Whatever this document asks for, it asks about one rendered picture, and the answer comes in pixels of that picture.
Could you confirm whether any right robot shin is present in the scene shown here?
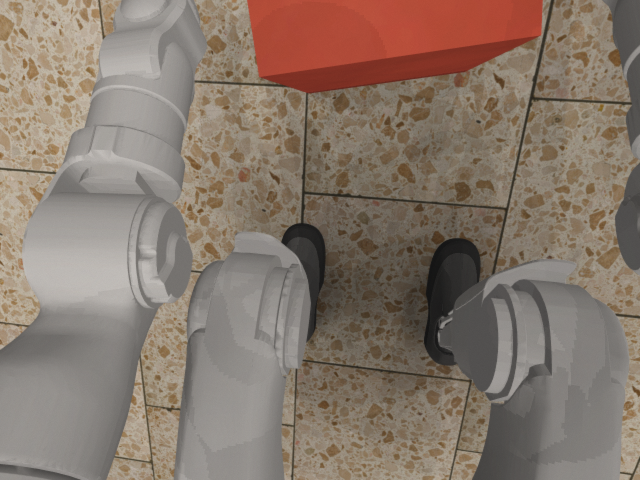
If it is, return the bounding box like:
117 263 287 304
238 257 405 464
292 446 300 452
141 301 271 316
438 259 629 388

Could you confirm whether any robot right forearm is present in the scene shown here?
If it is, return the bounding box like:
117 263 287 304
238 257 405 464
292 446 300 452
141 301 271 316
603 0 640 160

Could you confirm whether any robot right upper arm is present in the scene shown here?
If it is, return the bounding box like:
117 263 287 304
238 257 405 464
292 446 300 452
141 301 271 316
615 163 640 275

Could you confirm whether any left robot foot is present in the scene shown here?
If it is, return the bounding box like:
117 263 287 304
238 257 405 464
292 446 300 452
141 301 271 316
281 223 325 342

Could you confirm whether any carton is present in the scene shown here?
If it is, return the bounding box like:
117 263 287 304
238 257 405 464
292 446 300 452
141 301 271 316
247 0 543 93

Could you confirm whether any robot left forearm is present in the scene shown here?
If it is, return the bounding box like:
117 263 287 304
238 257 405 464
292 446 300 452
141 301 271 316
22 0 207 292

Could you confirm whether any robot left upper arm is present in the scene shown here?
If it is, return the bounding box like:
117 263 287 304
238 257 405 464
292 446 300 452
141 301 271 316
0 192 193 480

